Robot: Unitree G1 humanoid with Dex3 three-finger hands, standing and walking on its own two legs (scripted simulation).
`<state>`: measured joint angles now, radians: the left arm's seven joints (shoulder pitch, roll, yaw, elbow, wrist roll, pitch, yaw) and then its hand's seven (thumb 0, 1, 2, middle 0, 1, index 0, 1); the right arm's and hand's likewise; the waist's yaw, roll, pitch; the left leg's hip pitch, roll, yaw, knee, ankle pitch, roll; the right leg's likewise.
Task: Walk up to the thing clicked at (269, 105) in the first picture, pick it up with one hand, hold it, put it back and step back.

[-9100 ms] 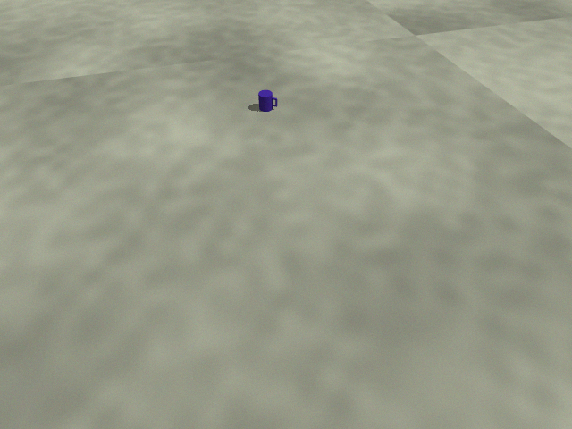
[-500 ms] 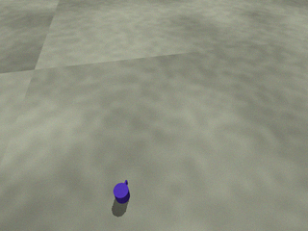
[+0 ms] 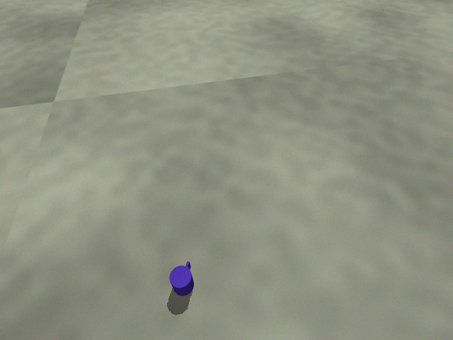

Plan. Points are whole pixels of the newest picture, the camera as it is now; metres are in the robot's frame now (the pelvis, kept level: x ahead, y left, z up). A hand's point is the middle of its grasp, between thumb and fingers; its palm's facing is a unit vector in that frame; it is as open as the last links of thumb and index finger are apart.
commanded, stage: stand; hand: left
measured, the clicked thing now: (183, 277) +0.49 +0.20 -0.73
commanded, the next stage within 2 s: none
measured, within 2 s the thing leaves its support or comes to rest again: neither
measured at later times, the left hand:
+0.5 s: hand out of the picture +0.07 +0.25 -0.16, palm faces -0.02 -0.94 -0.34, open 7.4 cm
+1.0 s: hand out of the picture +0.07 +0.25 -0.16, palm faces -0.03 -0.94 -0.34, open 7.4 cm
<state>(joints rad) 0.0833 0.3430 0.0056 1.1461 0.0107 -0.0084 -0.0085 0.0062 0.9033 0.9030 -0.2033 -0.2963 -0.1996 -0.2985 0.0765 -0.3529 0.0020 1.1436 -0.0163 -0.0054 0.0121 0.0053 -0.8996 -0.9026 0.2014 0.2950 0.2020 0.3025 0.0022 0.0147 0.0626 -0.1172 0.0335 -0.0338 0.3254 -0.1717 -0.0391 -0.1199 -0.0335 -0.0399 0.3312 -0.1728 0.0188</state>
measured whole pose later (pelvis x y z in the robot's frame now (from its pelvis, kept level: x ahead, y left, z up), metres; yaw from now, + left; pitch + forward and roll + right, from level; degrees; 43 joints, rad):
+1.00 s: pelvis +0.00 +0.00 +0.00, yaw +0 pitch -2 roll +0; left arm 0.11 0.35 0.00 1.14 0.01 -0.01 -0.01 0.01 0.90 0.90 -0.20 -0.30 -0.20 -0.30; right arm 0.11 -0.35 0.01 1.14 -0.02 -0.01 0.01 0.01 -0.90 -0.90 0.20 0.29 0.20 0.30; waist 0.00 0.01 0.06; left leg -0.12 0.04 -0.03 0.32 -0.17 -0.05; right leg -0.12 -0.03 -0.04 0.34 -0.18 0.01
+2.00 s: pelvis +0.01 +0.00 +0.00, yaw -1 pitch -2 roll +0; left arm 0.11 0.35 0.00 1.13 0.01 0.00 -0.01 0.01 0.90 0.90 -0.20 -0.30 -0.20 -0.30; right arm 0.11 -0.35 0.00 1.13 -0.02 -0.01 0.01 0.01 -0.90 -0.90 0.20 0.30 0.20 0.30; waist 0.00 0.01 0.05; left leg -0.10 0.04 -0.02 0.31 -0.19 -0.04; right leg -0.11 -0.03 -0.03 0.33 -0.19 0.02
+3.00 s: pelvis +0.05 +0.00 -0.02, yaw +0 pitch -4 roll +1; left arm 0.15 0.38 0.04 0.98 0.00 0.05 0.00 0.01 0.90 0.90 -0.20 -0.30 -0.20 -0.30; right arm 0.18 -0.34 -0.04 0.97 -0.03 -0.05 -0.01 0.00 -0.90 -0.90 0.20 0.30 0.20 0.30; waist 0.01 -0.05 0.13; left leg -0.18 -0.01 0.03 0.53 -0.28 0.01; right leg -0.22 -0.01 0.05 0.77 -0.53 -0.02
